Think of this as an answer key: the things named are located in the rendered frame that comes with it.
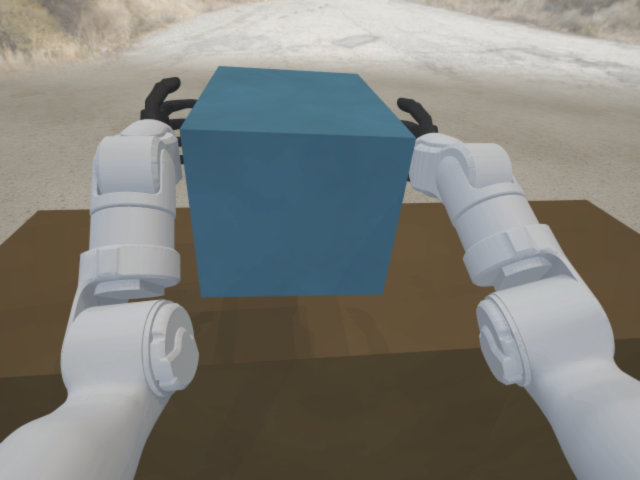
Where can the pedestal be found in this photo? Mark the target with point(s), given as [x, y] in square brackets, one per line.
[333, 387]

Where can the right robot forearm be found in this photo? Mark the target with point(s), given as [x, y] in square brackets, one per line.
[505, 246]

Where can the robot left upper arm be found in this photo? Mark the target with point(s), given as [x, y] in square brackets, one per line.
[121, 364]

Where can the robot right upper arm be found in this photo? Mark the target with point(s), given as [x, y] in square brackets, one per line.
[549, 337]

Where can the left robot forearm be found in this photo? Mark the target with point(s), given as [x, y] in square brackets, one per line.
[132, 207]

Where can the left robot hand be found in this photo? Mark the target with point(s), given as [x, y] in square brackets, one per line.
[156, 109]

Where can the carton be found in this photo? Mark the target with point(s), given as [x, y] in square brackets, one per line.
[295, 183]

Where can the right robot hand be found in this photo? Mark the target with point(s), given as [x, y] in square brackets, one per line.
[420, 115]

